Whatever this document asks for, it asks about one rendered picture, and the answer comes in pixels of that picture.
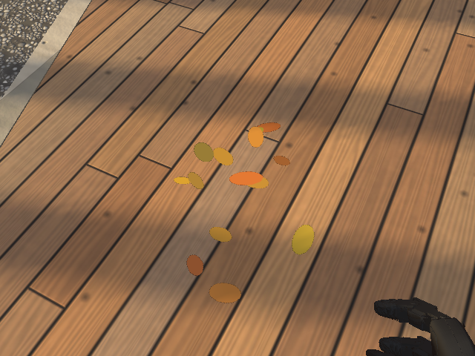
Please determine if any right robot hand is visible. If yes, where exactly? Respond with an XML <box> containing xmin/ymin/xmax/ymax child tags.
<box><xmin>366</xmin><ymin>297</ymin><xmax>475</xmax><ymax>356</ymax></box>

